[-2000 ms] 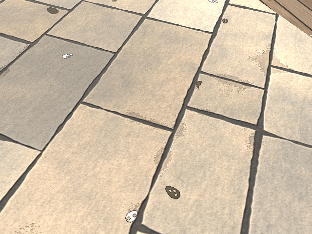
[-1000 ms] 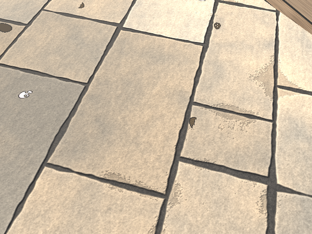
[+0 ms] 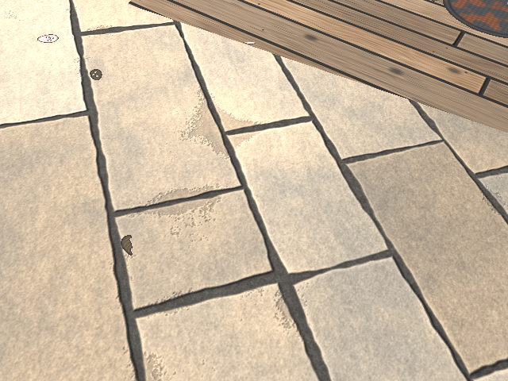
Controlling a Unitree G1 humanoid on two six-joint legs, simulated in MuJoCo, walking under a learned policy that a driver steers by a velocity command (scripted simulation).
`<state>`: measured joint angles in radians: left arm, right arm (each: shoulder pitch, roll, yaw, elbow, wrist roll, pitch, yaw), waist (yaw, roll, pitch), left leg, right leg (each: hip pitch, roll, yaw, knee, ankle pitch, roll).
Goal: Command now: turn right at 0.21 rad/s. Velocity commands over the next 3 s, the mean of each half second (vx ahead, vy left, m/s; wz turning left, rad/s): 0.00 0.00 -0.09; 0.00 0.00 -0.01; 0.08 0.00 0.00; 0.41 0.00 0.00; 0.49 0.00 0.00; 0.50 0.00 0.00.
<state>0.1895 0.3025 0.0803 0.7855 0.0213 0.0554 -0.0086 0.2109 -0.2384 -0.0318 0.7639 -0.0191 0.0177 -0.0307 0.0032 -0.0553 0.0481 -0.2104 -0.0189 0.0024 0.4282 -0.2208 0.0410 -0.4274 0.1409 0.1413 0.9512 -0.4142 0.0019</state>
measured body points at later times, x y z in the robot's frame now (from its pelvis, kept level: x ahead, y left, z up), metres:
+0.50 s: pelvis -0.02 -0.02 +0.00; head -0.01 -0.03 +0.45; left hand +0.07 +0.23 -0.14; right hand +0.03 -0.28 -0.14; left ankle +0.00 +0.09 -0.74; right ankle -0.04 -0.12 -0.74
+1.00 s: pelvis -0.01 -0.03 +0.00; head -0.01 -0.03 +0.45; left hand +0.00 +0.21 -0.16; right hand -0.01 -0.26 -0.16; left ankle +0.00 +0.10 -0.74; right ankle -0.04 -0.12 -0.74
